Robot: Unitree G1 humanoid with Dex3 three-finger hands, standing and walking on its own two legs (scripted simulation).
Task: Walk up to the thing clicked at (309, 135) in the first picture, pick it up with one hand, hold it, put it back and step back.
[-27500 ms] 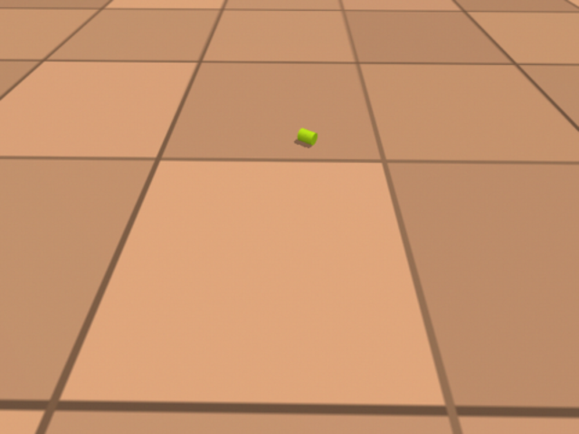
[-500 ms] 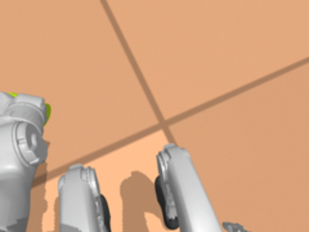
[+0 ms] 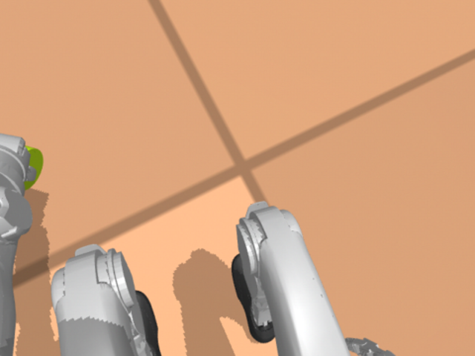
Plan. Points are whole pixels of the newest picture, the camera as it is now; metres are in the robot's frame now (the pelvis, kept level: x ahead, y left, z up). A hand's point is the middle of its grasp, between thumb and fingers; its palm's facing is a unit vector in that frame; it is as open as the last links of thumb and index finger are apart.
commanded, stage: crouch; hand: left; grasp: from above
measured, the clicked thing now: out of the picture +0.49 +0.30 -0.18
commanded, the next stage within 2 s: lower in 0.36 s
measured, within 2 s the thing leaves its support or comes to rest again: neither
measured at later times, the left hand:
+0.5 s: hand out of the picture +0.47 +0.31 -0.17, palm faces -0.08 -0.45 -0.89, open 12.0 cm
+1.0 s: hand (14, 179) +0.47 +0.30 -0.22, palm faces -0.10 -0.46 -0.88, open 12.0 cm
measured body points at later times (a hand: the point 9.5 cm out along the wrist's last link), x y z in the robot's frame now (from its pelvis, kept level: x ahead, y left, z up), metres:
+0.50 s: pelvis +0.00 +0.01 -0.01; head +0.26 +0.05 +0.35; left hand +0.47 +0.33 -0.12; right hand -0.01 -0.27 -0.11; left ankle +0.07 +0.14 -0.31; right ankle +0.10 -0.12 -0.31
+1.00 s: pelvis -0.01 +0.01 -0.02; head +0.29 +0.06 +0.32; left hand +0.47 +0.32 -0.17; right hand -0.03 -0.26 -0.09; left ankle +0.07 +0.14 -0.31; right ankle +0.10 -0.12 -0.31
